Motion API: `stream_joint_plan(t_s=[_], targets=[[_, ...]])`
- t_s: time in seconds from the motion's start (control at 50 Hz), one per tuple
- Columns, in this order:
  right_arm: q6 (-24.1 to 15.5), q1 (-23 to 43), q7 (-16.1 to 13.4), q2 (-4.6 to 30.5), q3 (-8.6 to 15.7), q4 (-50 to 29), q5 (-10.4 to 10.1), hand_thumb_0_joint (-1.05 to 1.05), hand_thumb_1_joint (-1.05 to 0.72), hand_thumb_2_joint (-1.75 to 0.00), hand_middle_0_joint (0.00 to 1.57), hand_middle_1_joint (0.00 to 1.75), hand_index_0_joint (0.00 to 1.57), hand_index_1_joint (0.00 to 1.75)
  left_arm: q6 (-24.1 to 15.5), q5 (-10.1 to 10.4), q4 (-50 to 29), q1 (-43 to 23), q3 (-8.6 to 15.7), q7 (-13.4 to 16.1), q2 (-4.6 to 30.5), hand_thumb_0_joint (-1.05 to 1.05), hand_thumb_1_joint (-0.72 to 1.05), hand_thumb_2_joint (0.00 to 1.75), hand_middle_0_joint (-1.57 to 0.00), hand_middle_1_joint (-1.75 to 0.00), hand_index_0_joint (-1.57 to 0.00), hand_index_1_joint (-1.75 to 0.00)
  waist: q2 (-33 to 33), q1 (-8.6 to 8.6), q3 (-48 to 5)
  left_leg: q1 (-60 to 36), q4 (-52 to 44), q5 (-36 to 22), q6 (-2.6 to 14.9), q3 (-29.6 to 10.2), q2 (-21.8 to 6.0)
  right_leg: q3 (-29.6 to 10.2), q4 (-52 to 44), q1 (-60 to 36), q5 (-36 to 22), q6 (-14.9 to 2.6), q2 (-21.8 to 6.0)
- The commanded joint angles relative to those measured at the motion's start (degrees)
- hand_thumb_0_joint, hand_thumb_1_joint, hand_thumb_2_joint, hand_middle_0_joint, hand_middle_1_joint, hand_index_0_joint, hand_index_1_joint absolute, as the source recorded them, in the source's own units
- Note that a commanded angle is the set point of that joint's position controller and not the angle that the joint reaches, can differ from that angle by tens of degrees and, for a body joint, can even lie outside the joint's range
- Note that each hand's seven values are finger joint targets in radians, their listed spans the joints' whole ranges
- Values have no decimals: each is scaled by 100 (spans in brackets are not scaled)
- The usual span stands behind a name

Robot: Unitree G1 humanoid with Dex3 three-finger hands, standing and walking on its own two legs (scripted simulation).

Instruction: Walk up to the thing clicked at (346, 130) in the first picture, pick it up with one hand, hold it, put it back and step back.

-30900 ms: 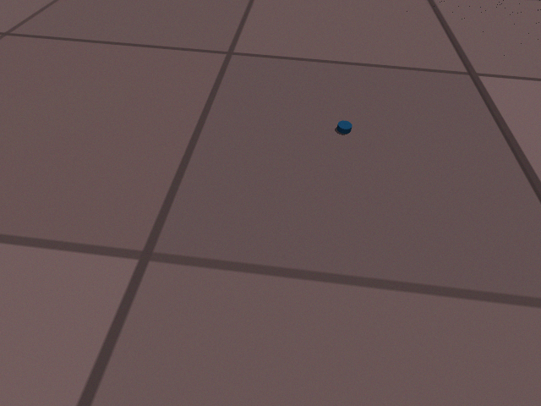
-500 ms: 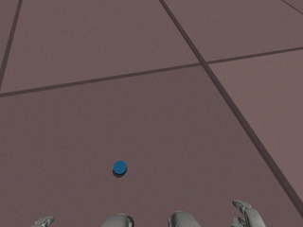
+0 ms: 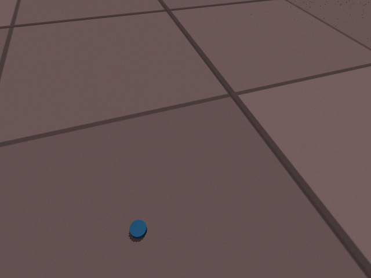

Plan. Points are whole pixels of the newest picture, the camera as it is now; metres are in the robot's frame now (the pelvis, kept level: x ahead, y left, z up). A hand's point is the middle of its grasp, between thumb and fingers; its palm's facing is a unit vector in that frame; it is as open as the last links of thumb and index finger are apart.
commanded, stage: stand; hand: left
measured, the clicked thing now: (138, 229) +0.47 +0.21 -0.76
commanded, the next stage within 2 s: walk up in 0.30 s
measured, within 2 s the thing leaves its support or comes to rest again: neither
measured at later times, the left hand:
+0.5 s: hand out of the picture +0.08 +0.27 -0.16, palm faces -0.02 -0.92 -0.38, open 7.4 cm
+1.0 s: hand out of the picture -0.04 +0.30 -0.18, palm faces -0.08 -0.92 -0.38, open 7.4 cm
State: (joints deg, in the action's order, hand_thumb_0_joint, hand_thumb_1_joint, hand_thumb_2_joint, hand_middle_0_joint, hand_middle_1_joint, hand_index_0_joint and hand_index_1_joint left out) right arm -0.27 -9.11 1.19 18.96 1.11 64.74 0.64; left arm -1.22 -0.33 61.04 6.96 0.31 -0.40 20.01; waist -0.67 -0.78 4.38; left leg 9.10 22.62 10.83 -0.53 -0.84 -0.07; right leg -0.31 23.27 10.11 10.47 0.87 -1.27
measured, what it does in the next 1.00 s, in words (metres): walks backwards: left foot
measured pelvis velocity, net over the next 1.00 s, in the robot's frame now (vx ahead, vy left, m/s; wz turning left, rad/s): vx -0.16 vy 0.03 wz -0.04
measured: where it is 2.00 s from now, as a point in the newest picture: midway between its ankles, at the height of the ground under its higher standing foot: outside the picture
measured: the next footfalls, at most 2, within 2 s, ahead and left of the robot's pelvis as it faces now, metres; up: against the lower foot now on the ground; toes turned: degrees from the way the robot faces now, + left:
left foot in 0.68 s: -0.05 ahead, +0.14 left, +0.00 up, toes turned +0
right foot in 1.06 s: -0.18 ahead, -0.11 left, +0.00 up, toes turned +0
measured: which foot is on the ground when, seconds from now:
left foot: down 0.00-0.54, up 0.56-0.66, down 0.68-1.00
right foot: down 0.00-0.68, up 0.70-1.00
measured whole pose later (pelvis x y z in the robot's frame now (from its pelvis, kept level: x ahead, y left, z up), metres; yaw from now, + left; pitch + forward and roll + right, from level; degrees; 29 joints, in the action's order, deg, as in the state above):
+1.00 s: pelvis -0.16 +0.03 -0.03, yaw -2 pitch -1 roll -1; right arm 1.6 -6.7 -1.2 20.8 2.3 50.0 1.5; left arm 3.7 -0.9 50.1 5.5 3.6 1.0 23.3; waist -1.4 -0.6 12.4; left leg 23.6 39.7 14.9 1.7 1.8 -1.7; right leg -5.3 53.0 19.1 29.5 0.9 2.4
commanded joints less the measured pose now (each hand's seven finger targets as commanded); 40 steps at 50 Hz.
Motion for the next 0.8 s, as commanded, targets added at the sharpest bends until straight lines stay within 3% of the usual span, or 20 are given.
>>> stream_joint_plan(t_s=[0.0,0.08,0.22,0.26,0.28,0.3,0.36,0.46,0.48,0.52,0.54,0.56,0.6,0.62,0.64,0.66,0.68,0.7,0.72,0.78], targets=[[-218,423,-107,1244,208,-346,-34,0,-90,-90,20,30,20,30,-148,49,-206,-237,248,70,1211,0,90,90,-20,-30,-20,-30,83,99,-698,117,-582,-566,209,-622,-640,-551,-412,-575,-557,-239,-606],[-212,547,-115,1270,197,-286,-35,0,-90,-90,20,30,20,30,-141,39,-125,-331,222,74,1176,0,90,90,-20,-30,-20,-30,162,105,-768,-68,-585,-877,193,-576,-665,-536,-464,-568,-842,-210,-619],[-192,657,-119,1242,168,-222,-22,0,-90,-90,20,30,20,30,-130,2,-31,-495,192,75,1154,0,90,90,-20,-30,-20,-30,171,65,-631,-98,-700,-794,158,-571,-698,-498,-606,-430,-686,-166,-611],[-180,673,-117,1207,156,-213,-22,0,-90,-90,20,30,20,30,-128,4,-1,-499,203,79,1205,0,90,90,-20,-30,-20,-30,163,46,-534,-72,-788,-445,144,-545,-665,-518,-677,-311,-449,-147,-595],[-84,789,-126,1681,250,-317,-100,0,-90,-90,20,30,20,30,-2,122,-100,-586,371,109,1567,0,90,90,-20,-30,-20,-30,219,42,175,223,-128,-2157,217,-572,-662,-457,-60,216,-1822,-237,-599],[-44,724,-143,1588,262,-421,-156,0,-90,-90,20,30,20,30,40,162,-181,-455,375,131,1521,0,90,90,-20,-30,-20,-30,198,41,-85,105,94,-2637,252,-511,-674,-365,121,186,-2157,-276,-585],[21,677,-157,1590,348,-627,-189,0,-90,-90,20,30,20,30,94,137,-357,-401,405,141,1480,0,90,90,-20,-30,-20,-30,129,-6,-854,-120,525,-2892,384,-420,-627,-205,478,-106,-2480,-408,-557],[212,508,-159,1572,438,-1007,-131,0,-90,-90,20,30,20,30,264,63,-800,-572,479,112,1650,0,90,90,-20,-30,-20,-30,-218,-28,-1374,40,1572,-1521,453,-218,-263,-718,705,236,-2044,-869,-1049],[247,444,-154,1519,452,-1054,-117,0,-90,-90,20,30,20,30,292,40,-878,-649,502,111,1691,0,90,90,-20,-30,-20,-30,-403,-19,-1319,84,1970,-856,405,-178,-82,-913,576,462,-1933,-1032,-1255],[335,185,-113,1423,464,-1180,-69,0,-90,-90,20,30,20,30,315,-63,-1099,-833,566,134,1914,0,90,90,-20,-30,-20,-30,-1162,-35,-1054,298,3003,1348,306,-51,355,-1572,105,1029,-1704,-1478,-1929],[357,-9,-97,1423,479,-1201,-28,0,-90,-90,20,30,20,30,315,-128,-1168,-826,610,129,1989,0,90,90,-20,-30,-20,-30,-1299,-19,-933,307,3381,2030,299,-155,318,-1767,51,1372,-1564,-1646,-2130],[362,-162,-74,1461,509,-1254,-10,0,-90,-90,20,30,20,30,330,-164,-1255,-857,632,129,1989,0,90,90,-20,-30,-20,-30,-1310,-76,-816,269,3392,2164,322,-280,234,-1738,81,1635,-1356,-1629,-2127],[326,-431,-46,1529,595,-1231,-48,0,-90,-90,20,30,20,30,353,-165,-1425,-1168,623,149,1880,0,90,90,-20,-30,-20,-30,-1154,-265,-784,83,2899,1758,383,-292,123,-1345,506,1801,-1073,-1307,-1769],[287,-580,-51,1514,615,-1215,-46,0,-90,-90,20,30,20,30,362,-155,-1494,-1242,601,170,1769,0,90,90,-20,-30,-20,-30,-943,-395,-807,115,2100,1040,406,-180,66,-1076,1103,1650,-868,-1030,-1348],[242,-505,-78,1628,632,-1246,10,0,-90,-90,20,30,20,30,393,-77,-1517,-1111,554,182,1517,0,90,90,-20,-30,-20,-30,-128,-385,-677,477,849,73,519,-647,-376,-760,2075,1481,-94,-657,-584],[203,-106,-106,2087,703,-1426,96,0,-90,-90,20,30,20,30,397,3,-1607,-947,495,227,1211,0,90,90,-20,-30,-20,-30,1406,-251,-472,533,58,-1424,866,-2298,-1260,-272,3303,2008,1027,-278,527],[140,48,-143,2254,726,-1592,161,0,-90,-90,20,30,20,30,413,-35,-1570,-753,566,280,1271,0,90,90,-20,-30,-20,-30,1129,-118,-529,602,107,-2322,1365,-2916,-1810,-892,3885,2097,2439,-251,680],[110,165,-177,2173,709,-1641,152,0,-90,-90,20,30,20,30,425,-41,-1519,-403,566,289,1331,0,90,90,-20,-30,-20,-30,652,65,-584,454,412,-3233,1541,-2412,-1900,-925,4398,2092,2562,-249,598],[100,232,-199,2328,690,-1690,121,0,-90,-90,20,30,20,30,425,-45,-1463,-358,557,319,1329,0,90,90,-20,-30,-20,-30,959,-36,-789,508,385,-3357,1593,-2619,-2016,-1142,4724,2097,2697,-234,729],[58,617,-294,1923,622,-1841,162,0,-90,-90,20,30,20,30,437,29,-1314,-173,637,287,1501,0,90,90,-20,-30,-20,-30,971,181,-737,330,614,-2572,1326,-1707,-1467,-1119,5032,2053,1950,-187,615]])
